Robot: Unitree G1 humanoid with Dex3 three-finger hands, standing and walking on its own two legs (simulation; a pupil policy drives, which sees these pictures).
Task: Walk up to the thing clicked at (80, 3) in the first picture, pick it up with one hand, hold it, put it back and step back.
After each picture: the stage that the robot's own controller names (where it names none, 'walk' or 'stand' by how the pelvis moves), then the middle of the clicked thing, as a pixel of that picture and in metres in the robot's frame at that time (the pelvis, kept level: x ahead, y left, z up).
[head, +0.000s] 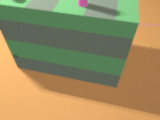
stand; out of the picture +1.05 +0.00 +0.07
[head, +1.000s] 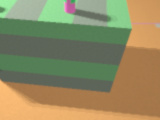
walk; out of the picture +0.94 +0.06 +0.07
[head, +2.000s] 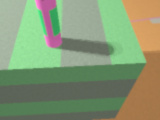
walk; (49, 19) +0.57 +0.12 +0.10
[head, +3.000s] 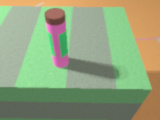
stand; (58, 41) +0.52 +0.11 +0.07
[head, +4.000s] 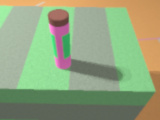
stand; (61, 42) +0.51 +0.10 +0.07
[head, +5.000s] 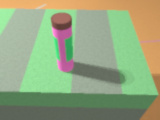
stand; (63, 45) +0.50 +0.09 +0.07
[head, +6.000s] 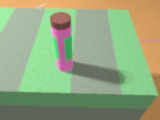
stand; (63, 45) +0.50 +0.09 +0.07
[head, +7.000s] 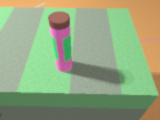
rise first; (62, 45) +0.49 +0.10 +0.07
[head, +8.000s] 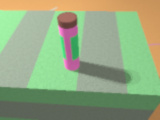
go down; (70, 44) +0.51 +0.09 +0.07
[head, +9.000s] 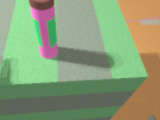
go down; (45, 28) +0.51 +0.09 +0.10
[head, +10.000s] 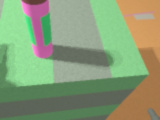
go down; (39, 25) +0.50 +0.10 +0.12
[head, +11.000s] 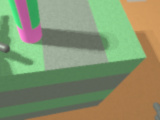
close in; (24, 5) +0.51 +0.11 +0.15
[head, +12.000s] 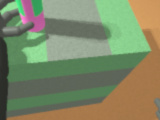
close; out of the picture +0.55 +0.10 +0.16
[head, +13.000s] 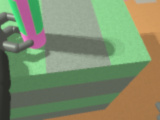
lift; (27, 11) +0.50 +0.10 +0.15
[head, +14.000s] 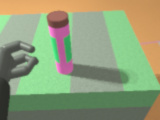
lift; (61, 46) +0.49 +0.08 +0.11
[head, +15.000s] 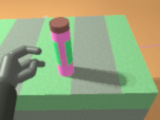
stand; (63, 49) +0.50 +0.09 +0.09
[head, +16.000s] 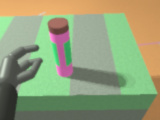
stand; (62, 50) +0.49 +0.09 +0.08
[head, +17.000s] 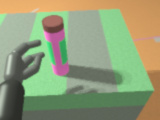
stand; (57, 48) +0.48 +0.10 +0.08
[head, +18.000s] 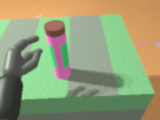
stand; (59, 52) +0.48 +0.09 +0.08
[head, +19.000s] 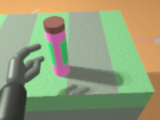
stand; (58, 49) +0.48 +0.10 +0.08
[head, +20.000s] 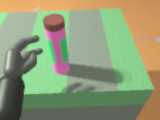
stand; (58, 47) +0.49 +0.09 +0.08
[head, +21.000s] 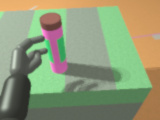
crouch; (55, 46) +0.49 +0.10 +0.08
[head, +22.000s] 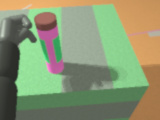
crouch; (51, 46) +0.49 +0.10 +0.08
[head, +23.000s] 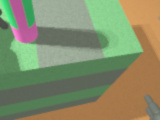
lower; (17, 3) +0.51 +0.10 +0.16
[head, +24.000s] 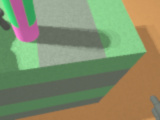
lower; (18, 1) +0.51 +0.10 +0.17
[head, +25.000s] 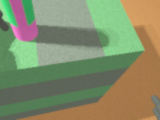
lower; (17, 0) +0.51 +0.10 +0.17
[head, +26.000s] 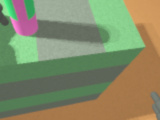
lower; out of the picture +0.52 +0.10 +0.17
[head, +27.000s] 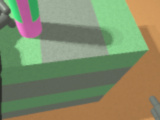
loosen; out of the picture +0.52 +0.10 +0.17
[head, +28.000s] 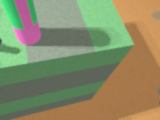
rise; (18, 1) +0.50 +0.08 +0.17
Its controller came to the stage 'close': yes
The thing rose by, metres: 0.00
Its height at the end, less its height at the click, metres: +0.00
